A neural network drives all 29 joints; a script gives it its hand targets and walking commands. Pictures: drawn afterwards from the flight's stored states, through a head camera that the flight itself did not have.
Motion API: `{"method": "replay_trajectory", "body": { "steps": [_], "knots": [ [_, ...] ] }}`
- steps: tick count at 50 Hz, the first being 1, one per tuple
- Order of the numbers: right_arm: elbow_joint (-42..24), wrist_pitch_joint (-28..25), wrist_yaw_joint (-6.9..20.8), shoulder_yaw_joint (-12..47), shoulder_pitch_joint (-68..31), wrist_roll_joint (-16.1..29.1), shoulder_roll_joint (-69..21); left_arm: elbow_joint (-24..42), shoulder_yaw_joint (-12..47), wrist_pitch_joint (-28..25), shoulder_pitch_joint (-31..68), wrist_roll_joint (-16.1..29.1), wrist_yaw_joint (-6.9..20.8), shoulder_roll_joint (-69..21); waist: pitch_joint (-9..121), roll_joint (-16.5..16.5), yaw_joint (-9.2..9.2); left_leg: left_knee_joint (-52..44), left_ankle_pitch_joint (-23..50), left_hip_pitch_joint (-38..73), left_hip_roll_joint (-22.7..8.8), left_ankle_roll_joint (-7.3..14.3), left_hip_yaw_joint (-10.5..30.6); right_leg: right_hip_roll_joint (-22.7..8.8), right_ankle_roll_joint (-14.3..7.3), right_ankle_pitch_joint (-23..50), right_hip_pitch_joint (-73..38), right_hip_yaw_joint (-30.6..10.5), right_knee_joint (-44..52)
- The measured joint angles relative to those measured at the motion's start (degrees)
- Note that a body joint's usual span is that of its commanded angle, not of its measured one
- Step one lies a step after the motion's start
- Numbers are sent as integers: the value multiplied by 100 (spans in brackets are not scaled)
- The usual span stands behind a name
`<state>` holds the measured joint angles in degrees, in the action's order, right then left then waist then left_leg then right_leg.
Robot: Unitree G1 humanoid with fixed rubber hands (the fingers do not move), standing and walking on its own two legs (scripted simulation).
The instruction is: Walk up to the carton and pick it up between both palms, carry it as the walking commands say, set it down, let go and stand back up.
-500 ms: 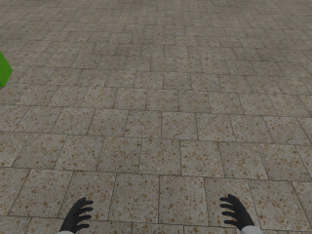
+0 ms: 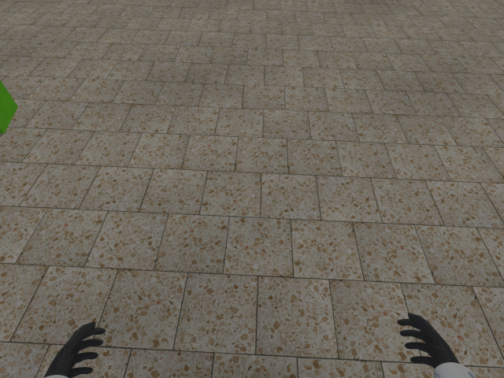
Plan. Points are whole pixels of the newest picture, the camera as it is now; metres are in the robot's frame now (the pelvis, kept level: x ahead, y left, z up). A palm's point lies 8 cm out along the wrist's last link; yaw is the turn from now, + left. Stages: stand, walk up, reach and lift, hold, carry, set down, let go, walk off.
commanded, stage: stand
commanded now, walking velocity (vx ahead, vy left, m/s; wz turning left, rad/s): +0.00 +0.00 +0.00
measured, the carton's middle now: out of the picture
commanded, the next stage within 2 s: walk up in 1.16 s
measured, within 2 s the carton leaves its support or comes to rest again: neither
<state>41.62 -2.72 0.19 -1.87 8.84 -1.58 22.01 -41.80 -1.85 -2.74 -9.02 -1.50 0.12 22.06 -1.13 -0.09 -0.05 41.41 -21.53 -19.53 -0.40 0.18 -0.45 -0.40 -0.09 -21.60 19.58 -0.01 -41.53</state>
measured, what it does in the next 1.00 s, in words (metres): stands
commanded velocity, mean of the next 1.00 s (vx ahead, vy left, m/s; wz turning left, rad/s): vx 0.00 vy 0.00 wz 0.00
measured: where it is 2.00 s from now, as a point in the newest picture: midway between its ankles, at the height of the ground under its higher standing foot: outside the picture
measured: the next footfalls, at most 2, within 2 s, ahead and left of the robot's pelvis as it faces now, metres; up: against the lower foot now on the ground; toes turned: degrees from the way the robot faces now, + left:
left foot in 1.84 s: +0.06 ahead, +0.27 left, +0.00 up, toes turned +22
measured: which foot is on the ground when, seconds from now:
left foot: down 0.00-1.00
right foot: down 0.00-1.00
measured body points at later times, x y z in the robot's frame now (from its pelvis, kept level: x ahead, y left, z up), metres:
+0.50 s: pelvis +0.00 +0.00 +0.02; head +0.00 +0.00 +0.47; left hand +0.14 +0.31 -0.08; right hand +0.14 -0.31 -0.08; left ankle +0.01 +0.12 -0.72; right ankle +0.01 -0.12 -0.72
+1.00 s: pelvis +0.00 +0.00 +0.03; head +0.00 +0.00 +0.48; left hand +0.11 +0.32 -0.08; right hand +0.11 -0.31 -0.08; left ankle +0.01 +0.12 -0.72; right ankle +0.01 -0.12 -0.72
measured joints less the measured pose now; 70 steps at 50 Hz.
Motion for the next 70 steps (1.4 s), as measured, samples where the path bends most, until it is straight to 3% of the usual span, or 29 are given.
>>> {"method": "replay_trajectory", "body": {
  "steps": [43, 67, 70],
  "knots": [
    [1655, 105, 7, 162, -378, 75, 35, -1671, 201, 101, 401, 80, 2, 49, -107, 3, -1, -1901, 1002, 1086, 5, -26, -23, 1, 33, 1002, -1074, -11, 1889],
    [1882, 141, -8, 151, -396, 87, 57, -1889, 203, 142, 409, 91, -15, 70, -112, -1, -3, -2129, 1103, 1195, 13, -22, -28, -7, 44, 1104, -1183, -14, 2118],
    [1546, 370, 62, -85, -122, 45, 63, -1548, 102, 367, 494, 80, -61, 46, -158, 5, 66, -1781, 992, 923, 81, -8, 195, -156, 128, 571, -909, 274, 1461]
  ]
}}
